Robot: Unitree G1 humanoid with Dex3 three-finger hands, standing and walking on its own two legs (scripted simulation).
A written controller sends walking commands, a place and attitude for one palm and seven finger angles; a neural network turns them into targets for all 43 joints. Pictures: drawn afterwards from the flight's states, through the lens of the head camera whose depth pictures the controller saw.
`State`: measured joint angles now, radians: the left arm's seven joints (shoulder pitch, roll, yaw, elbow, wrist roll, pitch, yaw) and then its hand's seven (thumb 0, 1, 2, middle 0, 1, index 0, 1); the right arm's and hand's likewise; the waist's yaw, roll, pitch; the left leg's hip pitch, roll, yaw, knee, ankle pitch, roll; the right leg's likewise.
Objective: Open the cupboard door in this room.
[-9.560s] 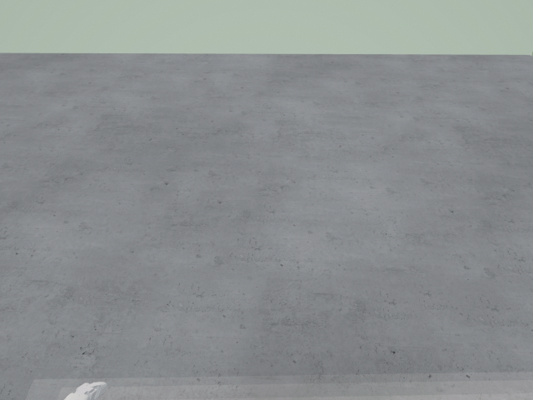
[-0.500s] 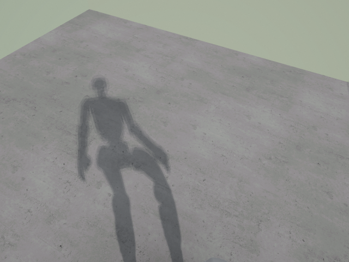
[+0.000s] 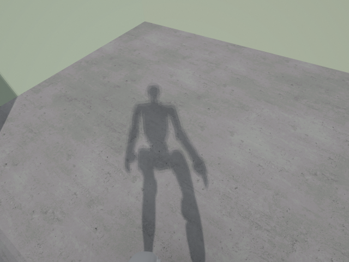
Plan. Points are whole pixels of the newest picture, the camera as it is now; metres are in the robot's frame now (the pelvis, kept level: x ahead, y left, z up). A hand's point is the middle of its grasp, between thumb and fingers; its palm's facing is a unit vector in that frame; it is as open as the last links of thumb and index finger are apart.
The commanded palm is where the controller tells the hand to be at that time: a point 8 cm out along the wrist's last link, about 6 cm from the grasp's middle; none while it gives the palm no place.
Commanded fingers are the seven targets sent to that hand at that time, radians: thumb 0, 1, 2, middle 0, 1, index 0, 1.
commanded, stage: turn or walk to find it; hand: left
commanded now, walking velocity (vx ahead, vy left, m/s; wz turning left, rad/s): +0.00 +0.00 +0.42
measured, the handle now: out of the picture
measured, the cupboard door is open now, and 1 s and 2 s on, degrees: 0 0 0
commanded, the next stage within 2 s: stand and wait in 0.86 s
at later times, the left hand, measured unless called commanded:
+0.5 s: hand out of the picture +0.00 +0.28 -0.17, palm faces +0.24 -0.94 -0.25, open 7.4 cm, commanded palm none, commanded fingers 0.00 0.90 0.90 -0.20 -0.30 -0.20 -0.30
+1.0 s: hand out of the picture -0.07 +0.21 -0.16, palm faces +0.42 -0.87 -0.25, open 7.4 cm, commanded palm none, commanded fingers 0.00 0.90 0.90 -0.20 -0.30 -0.20 -0.30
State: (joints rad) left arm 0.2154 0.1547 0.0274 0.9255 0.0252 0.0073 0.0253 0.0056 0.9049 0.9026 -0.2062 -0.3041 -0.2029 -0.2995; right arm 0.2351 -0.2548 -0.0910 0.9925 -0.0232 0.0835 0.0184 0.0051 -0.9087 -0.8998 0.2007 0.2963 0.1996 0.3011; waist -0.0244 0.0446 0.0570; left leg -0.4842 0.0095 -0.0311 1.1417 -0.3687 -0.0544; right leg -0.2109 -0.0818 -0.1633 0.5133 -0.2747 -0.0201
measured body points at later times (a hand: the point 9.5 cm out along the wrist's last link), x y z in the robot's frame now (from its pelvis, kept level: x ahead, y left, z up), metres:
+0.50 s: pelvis -0.03 +0.06 +0.00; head -0.01 +0.08 +0.45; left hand -0.02 +0.33 -0.15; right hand +0.10 -0.16 -0.13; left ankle -0.03 +0.15 -0.74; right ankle -0.01 -0.10 -0.67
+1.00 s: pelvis -0.05 +0.01 +0.00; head -0.02 +0.01 +0.45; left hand -0.09 +0.26 -0.14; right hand +0.09 -0.21 -0.16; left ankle -0.12 +0.15 -0.69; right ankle +0.00 -0.09 -0.74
